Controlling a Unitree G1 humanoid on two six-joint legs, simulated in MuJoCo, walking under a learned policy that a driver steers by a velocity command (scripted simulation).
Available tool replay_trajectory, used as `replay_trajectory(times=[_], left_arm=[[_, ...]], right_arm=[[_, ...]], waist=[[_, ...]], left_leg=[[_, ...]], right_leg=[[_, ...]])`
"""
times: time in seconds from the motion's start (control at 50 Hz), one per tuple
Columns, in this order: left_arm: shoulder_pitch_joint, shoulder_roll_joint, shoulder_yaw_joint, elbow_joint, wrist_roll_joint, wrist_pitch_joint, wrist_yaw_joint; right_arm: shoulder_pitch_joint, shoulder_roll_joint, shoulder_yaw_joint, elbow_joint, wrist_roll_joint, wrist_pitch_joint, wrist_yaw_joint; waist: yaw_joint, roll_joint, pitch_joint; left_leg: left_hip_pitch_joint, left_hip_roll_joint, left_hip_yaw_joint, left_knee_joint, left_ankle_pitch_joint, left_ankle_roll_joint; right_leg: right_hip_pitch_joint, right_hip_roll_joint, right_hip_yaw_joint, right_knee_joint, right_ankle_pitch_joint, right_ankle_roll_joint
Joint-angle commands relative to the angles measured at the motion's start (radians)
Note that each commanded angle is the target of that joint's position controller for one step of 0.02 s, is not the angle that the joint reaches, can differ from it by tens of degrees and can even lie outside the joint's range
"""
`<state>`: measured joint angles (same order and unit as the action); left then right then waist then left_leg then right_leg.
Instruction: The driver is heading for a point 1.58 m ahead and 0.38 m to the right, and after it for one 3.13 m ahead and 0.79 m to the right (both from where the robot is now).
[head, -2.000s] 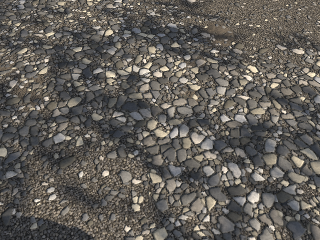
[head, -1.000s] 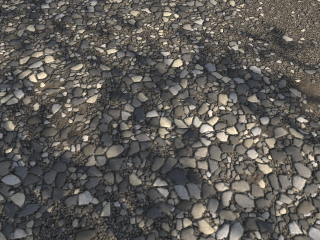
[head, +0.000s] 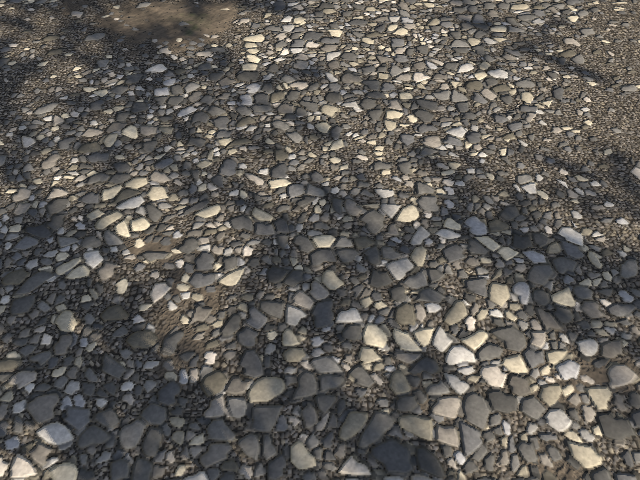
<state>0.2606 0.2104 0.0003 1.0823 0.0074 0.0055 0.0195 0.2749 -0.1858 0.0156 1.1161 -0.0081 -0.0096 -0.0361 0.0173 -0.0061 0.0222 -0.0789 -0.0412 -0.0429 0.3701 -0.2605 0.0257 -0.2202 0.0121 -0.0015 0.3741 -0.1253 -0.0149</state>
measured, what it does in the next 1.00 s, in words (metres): stands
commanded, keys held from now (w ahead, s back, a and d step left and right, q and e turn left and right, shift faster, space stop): no key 1.00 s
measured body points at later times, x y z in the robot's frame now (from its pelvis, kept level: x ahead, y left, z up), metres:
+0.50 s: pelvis +0.02 +0.01 +0.00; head +0.02 +0.01 +0.45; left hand +0.01 +0.24 -0.16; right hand +0.00 -0.21 -0.16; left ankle -0.04 +0.11 -0.74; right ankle +0.05 -0.11 -0.74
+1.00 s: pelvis +0.03 +0.01 +0.00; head +0.03 +0.02 +0.45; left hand +0.01 +0.23 -0.17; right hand -0.01 -0.20 -0.16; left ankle -0.04 +0.11 -0.74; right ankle +0.05 -0.11 -0.74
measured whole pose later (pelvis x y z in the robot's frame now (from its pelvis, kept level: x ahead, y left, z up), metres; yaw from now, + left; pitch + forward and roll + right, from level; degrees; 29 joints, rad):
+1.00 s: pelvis +0.03 +0.01 +0.00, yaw +0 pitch -1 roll +0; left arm 0.28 0.14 0.00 1.18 0.01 0.01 0.04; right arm 0.35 -0.13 0.02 1.14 -0.01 -0.02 -0.05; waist 0.01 0.00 0.03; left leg -0.05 -0.05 -0.03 0.38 -0.30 0.05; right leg -0.20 0.00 0.01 0.41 -0.18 0.01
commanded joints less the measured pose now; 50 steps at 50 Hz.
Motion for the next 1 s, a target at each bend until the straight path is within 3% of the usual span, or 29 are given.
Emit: replay_trajectory(times=[0.02, 0.38, 1.0], left_arm=[[0.031, 0.083, 0.011, -0.007, 0.0, -0.008, 0.005], [0.068, 0.042, 0.006, 0.056, 0.0, -0.005, 0.017], [0.093, 0.006, 0.007, 0.091, -0.001, -0.001, 0.024]], right_arm=[[0.058, -0.095, -0.013, -0.006, 0.001, -0.005, -0.004], [0.106, -0.057, -0.006, 0.018, 0.001, -0.009, -0.011], [0.172, -0.019, -0.008, 0.022, -0.001, -0.014, -0.017]], waist=[[-0.005, 0.01, 0.044], [-0.004, 0.013, 0.049], [-0.007, 0.015, 0.065]], left_leg=[[-0.122, 0.117, -0.097, -0.095, 0.068, 0.036], [-0.104, 0.116, -0.083, -0.077, 0.147, 0.036], [-0.09, 0.118, -0.074, -0.07, 0.192, 0.038]], right_leg=[[0.061, -0.093, 0.103, -0.046, 0.024, -0.02], [0.071, -0.096, 0.097, -0.018, 0.08, -0.019], [0.071, -0.096, 0.089, 0.0, 0.097, -0.012]])
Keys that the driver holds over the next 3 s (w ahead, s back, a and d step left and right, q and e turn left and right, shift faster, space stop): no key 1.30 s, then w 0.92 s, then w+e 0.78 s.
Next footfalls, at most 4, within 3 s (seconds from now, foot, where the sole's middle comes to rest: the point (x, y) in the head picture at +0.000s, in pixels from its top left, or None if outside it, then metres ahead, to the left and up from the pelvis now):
1.62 right None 0.18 -0.11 -0.78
2.14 left None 0.53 0.02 -0.78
2.70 right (398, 367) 0.80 -0.14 -0.78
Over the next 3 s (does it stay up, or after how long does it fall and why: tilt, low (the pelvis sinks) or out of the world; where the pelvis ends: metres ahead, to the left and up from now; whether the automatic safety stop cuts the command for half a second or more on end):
stays up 0.83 -0.12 0.00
